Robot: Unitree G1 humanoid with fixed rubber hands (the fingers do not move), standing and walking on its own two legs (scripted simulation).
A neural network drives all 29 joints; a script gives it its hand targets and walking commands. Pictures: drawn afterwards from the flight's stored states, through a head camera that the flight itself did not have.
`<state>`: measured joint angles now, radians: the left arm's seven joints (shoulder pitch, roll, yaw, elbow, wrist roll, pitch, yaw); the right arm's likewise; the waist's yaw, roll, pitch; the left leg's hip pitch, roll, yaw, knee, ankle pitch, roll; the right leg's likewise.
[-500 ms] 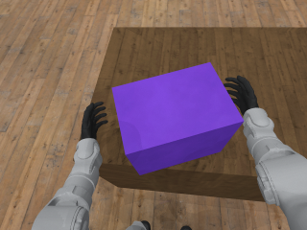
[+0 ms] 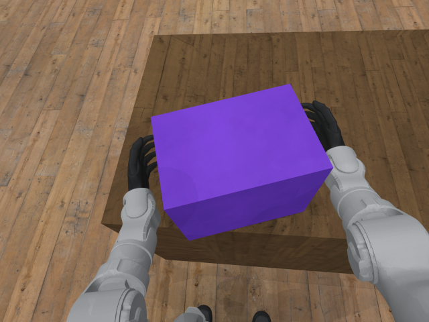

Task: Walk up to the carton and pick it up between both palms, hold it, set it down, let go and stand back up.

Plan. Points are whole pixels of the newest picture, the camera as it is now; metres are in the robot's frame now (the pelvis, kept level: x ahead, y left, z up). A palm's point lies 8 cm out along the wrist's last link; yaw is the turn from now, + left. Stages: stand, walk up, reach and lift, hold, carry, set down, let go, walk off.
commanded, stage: reach and lift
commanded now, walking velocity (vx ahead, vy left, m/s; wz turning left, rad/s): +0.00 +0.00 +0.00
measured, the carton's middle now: (235, 169) +0.42 +0.05 -0.03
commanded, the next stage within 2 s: none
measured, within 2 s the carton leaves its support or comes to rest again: neither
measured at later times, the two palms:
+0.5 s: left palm (137, 180) +0.36 +0.22 +0.00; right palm (320, 145) +0.47 -0.11 +0.00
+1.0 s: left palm (139, 181) +0.36 +0.22 -0.01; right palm (319, 150) +0.47 -0.11 -0.01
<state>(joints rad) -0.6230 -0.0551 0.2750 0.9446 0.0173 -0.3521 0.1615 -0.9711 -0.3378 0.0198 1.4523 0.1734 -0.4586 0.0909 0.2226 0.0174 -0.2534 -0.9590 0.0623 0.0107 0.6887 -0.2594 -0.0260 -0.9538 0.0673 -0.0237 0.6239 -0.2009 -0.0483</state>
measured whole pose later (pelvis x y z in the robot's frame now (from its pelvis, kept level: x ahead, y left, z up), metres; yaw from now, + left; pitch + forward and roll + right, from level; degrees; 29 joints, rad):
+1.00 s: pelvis +0.03 +0.00 +0.02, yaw +2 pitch +30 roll -1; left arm -0.57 -0.06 0.42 1.09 0.13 -0.67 0.13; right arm -0.90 -0.21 -0.33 1.54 -0.19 -0.71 0.05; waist 0.14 0.03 -0.22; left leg -0.84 0.04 0.00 0.53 -0.21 -0.02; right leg -0.82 0.05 -0.05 0.47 -0.18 -0.05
